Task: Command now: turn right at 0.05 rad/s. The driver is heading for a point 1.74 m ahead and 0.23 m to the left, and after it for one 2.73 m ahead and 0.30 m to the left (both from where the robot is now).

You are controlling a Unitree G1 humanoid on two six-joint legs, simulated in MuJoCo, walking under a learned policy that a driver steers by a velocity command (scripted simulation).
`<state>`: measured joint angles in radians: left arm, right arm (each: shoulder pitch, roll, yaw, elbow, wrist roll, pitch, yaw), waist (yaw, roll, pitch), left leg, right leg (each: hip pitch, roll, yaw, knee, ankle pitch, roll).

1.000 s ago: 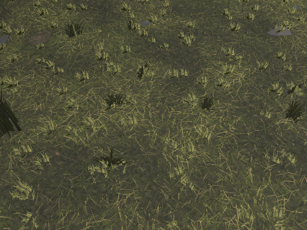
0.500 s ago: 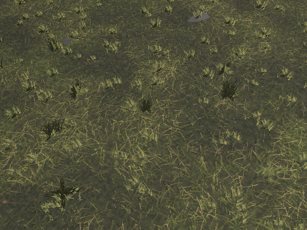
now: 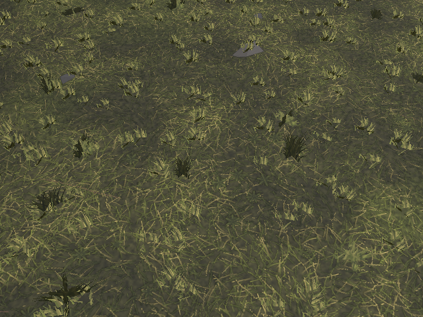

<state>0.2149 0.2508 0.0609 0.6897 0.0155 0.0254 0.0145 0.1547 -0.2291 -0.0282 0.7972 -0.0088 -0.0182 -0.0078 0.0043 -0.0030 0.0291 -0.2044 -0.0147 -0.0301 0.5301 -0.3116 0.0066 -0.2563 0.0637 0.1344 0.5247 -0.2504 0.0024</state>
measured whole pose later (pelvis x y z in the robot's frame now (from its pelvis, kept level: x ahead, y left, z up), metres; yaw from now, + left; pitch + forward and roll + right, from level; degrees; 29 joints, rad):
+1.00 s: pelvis +0.34 +0.04 +0.00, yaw +0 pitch +1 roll +1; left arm 0.30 0.29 0.05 0.77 -0.02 -0.08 0.01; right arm 0.22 -0.27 -0.05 0.81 -0.01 -0.09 0.04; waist -0.01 -0.04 0.04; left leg -0.30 -0.07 0.05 0.42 -0.14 0.08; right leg -0.47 -0.06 0.04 1.16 -0.31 -0.03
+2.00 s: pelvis +0.91 +0.06 -0.02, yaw +12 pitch +2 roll -1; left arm 0.28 0.30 0.05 0.84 -0.01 -0.07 0.01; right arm 0.13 -0.30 -0.06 0.70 0.02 -0.06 0.04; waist 0.02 0.00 0.05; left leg -0.50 -0.04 0.02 0.63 -0.17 0.09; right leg -0.20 -0.02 -0.03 1.03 -0.50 0.02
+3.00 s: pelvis +1.45 +0.24 -0.01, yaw +19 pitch +3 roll -1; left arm 0.40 0.30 0.05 0.89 -0.01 -0.05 0.00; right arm 0.04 -0.26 -0.03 0.65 0.00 -0.09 0.03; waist 0.08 0.00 0.02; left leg -0.49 0.01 0.01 0.54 -0.09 0.05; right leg -0.06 0.00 0.03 0.59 -0.48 -0.01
